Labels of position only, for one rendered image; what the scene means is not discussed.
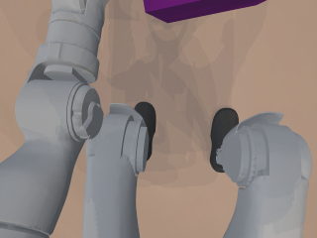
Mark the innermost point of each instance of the robot right foot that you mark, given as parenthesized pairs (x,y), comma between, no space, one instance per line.
(223,122)

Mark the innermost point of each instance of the robot right shin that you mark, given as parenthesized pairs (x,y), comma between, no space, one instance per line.
(268,117)

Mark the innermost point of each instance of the robot left forearm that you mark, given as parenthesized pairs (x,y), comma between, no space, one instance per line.
(72,42)

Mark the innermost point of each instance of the robot left upper arm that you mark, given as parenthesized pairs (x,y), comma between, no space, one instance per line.
(56,117)

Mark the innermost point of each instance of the carton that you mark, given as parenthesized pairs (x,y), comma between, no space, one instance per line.
(171,11)

